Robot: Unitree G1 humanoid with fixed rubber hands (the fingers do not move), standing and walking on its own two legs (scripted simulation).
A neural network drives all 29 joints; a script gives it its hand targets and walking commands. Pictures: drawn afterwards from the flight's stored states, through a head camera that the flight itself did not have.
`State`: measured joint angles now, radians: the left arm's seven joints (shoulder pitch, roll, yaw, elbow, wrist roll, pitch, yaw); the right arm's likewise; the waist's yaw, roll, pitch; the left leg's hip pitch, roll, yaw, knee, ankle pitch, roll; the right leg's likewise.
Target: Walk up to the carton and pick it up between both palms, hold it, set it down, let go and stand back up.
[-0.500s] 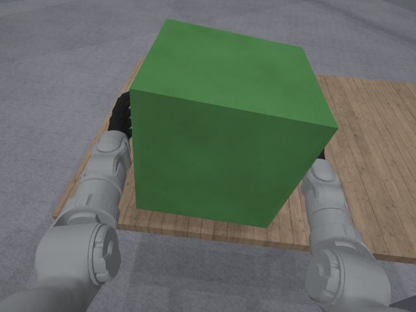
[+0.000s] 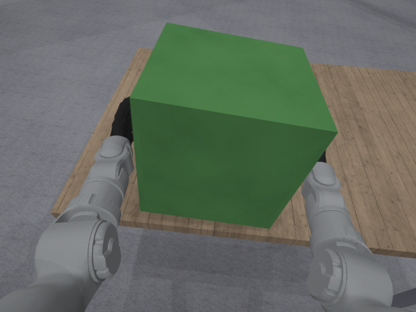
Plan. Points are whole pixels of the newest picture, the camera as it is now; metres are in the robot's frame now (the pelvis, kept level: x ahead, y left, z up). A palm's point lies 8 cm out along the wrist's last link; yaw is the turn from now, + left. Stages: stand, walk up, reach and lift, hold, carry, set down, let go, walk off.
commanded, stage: set down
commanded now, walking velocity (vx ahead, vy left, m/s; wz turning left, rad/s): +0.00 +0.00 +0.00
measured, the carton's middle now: (220, 130) +0.48 -0.05 +0.08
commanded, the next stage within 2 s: none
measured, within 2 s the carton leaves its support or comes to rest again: rests again in 0.84 s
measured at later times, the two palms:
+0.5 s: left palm (120, 144) +0.45 +0.16 +0.08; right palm (309, 158) +0.40 -0.22 +0.07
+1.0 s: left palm (114, 132) +0.47 +0.17 +0.09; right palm (319, 147) +0.42 -0.24 +0.08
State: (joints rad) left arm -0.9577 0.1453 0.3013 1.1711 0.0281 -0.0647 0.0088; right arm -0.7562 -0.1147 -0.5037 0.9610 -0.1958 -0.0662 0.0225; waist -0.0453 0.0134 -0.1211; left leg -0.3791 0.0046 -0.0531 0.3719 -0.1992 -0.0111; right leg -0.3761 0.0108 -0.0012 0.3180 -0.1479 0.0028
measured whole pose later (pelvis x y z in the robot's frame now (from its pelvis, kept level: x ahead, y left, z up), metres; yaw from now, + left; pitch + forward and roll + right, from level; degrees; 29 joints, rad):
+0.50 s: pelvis +0.00 +0.00 +0.00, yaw +0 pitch +14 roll +0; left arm -0.97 0.19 0.28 1.28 0.01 -0.15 0.00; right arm -0.81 -0.13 -0.51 1.06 -0.20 -0.16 0.05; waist -0.05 0.00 -0.13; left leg -0.43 0.01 -0.03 0.39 -0.20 -0.01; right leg -0.44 0.01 -0.01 0.35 -0.15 0.00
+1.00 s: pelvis -0.02 +0.00 -0.02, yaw -3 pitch +23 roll -2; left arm -1.15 0.34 -0.12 1.37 -0.39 -0.08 0.08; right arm -1.00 -0.32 -0.04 1.21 0.29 -0.06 -0.03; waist -0.03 0.00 -0.25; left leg -0.73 0.05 -0.02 0.58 -0.25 -0.02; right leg -0.72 0.04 0.00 0.49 -0.16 -0.01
